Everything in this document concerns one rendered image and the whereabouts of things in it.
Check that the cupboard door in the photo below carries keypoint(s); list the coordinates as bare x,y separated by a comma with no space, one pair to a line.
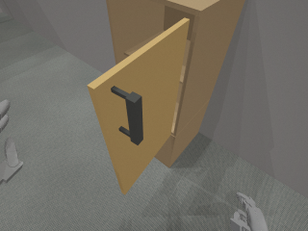
153,72

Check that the robot left hand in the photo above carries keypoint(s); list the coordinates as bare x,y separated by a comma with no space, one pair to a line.
11,166

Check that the handle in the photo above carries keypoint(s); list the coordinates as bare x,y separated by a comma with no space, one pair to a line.
134,114

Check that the robot right hand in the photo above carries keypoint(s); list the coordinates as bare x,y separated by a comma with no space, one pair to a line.
252,220

